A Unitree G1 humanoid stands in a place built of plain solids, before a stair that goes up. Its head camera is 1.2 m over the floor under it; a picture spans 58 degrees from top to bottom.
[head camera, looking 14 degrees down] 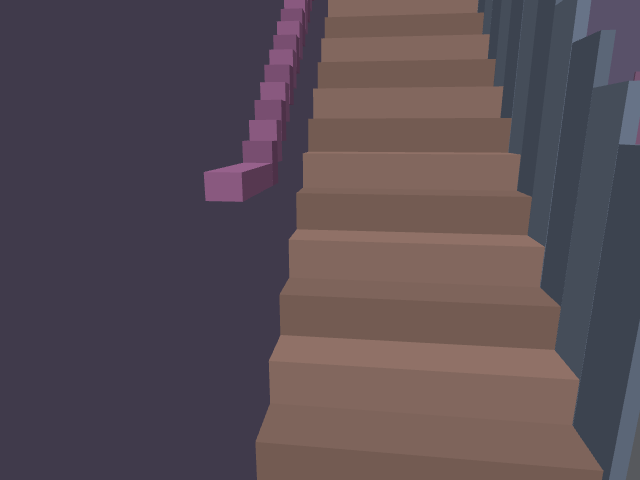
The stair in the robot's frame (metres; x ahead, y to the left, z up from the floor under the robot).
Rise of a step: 0.18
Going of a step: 0.22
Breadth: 1.11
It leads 7 degrees to the right of straight ahead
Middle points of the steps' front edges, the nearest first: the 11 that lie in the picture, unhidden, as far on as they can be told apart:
1.19 -0.33 0.18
1.41 -0.36 0.36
1.62 -0.38 0.55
1.84 -0.41 0.73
2.05 -0.43 0.91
2.27 -0.46 1.09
2.48 -0.48 1.27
2.70 -0.51 1.46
2.92 -0.53 1.64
3.13 -0.56 1.82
3.35 -0.58 2.00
